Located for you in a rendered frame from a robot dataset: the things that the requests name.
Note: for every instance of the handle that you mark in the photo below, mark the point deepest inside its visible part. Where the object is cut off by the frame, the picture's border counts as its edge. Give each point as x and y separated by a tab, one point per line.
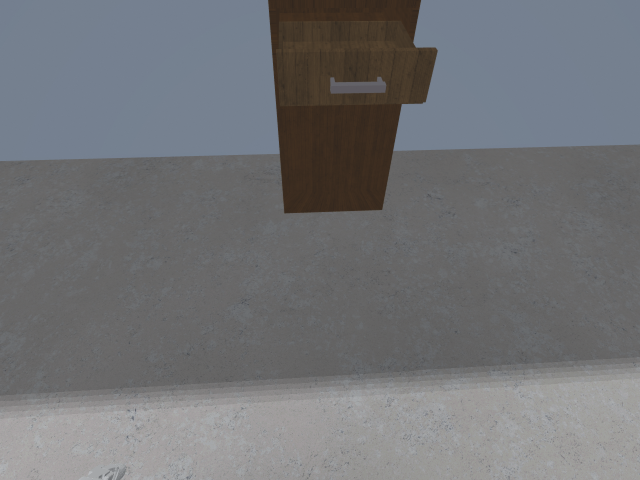
357	87

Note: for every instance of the cabinet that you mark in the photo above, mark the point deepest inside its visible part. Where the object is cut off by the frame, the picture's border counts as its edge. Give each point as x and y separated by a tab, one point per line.
336	157

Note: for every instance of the drawer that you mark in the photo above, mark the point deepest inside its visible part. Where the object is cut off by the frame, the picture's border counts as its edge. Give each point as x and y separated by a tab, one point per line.
310	52

